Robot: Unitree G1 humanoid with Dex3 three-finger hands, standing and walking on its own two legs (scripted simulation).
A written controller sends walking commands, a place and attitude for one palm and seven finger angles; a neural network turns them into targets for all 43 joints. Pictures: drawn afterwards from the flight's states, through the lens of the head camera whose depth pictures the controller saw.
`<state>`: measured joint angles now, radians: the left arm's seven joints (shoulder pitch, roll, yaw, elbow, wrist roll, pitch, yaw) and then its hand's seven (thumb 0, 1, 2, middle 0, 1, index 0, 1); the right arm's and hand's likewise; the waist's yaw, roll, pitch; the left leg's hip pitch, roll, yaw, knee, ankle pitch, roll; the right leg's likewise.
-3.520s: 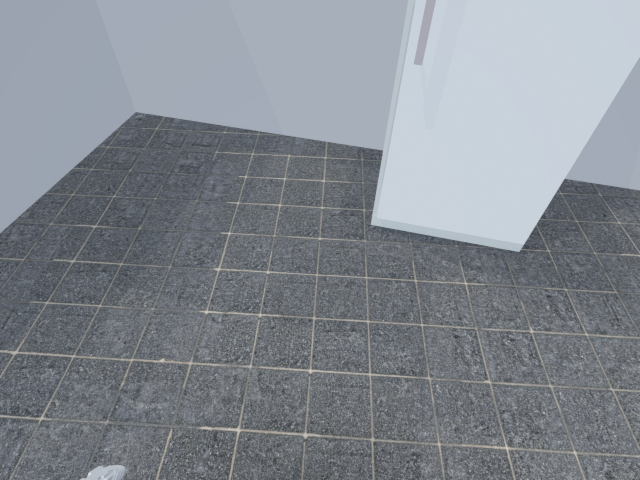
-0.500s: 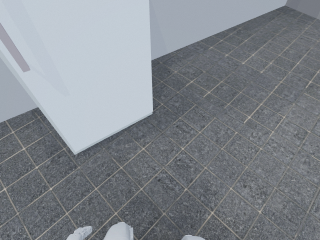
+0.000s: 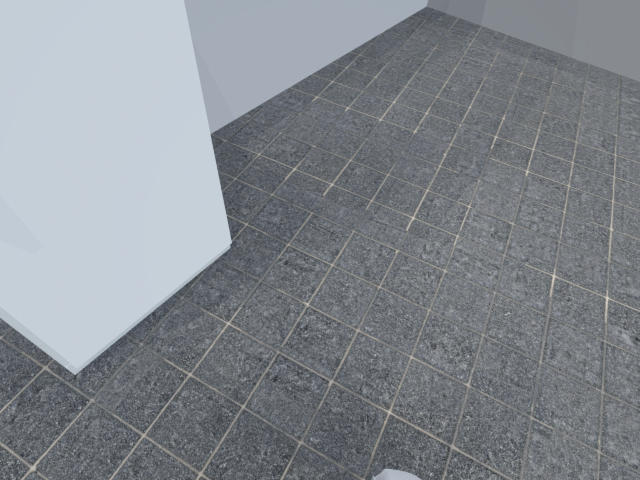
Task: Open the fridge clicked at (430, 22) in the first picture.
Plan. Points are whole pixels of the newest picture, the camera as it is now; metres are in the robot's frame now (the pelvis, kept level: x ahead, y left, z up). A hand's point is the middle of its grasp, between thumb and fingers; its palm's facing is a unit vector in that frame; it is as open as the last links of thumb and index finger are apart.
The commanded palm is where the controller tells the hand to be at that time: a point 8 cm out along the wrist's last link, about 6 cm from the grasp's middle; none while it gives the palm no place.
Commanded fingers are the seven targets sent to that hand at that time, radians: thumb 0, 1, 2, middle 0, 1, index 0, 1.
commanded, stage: walk to a spot facing it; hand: left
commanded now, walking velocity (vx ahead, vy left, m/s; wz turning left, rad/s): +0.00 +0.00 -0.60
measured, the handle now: out of the picture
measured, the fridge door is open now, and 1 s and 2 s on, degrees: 0 0 0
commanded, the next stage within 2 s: turn to face it in 0.80 s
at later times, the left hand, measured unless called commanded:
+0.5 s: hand (212, 474) +0.15 +0.15 -0.16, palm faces -0.21 -0.95 -0.22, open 7.4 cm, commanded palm none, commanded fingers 0.00 0.90 0.90 -0.20 -0.30 -0.20 -0.30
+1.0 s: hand (324, 340) +0.36 +0.01 -0.18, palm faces -0.58 -0.78 -0.23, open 7.4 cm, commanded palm none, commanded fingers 0.00 0.90 0.90 -0.20 -0.30 -0.20 -0.30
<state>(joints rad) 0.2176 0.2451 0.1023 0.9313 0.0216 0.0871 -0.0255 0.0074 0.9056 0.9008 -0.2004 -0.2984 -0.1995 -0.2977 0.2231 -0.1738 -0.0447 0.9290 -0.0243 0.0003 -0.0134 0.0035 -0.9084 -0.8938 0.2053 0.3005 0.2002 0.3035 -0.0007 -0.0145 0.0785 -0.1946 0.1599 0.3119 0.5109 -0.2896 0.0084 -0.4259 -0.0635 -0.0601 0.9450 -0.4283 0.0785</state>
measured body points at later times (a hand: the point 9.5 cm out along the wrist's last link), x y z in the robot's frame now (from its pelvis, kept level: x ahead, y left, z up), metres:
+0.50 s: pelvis +0.03 -0.02 +0.00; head +0.05 -0.02 +0.45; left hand +0.16 +0.20 -0.14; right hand +0.05 -0.30 -0.13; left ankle +0.09 +0.10 -0.71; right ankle +0.00 -0.13 -0.74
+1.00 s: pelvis +0.14 -0.08 -0.02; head +0.19 -0.11 +0.42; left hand +0.39 +0.05 -0.16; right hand -0.04 -0.24 -0.17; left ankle +0.10 +0.09 -0.73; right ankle +0.14 -0.19 -0.75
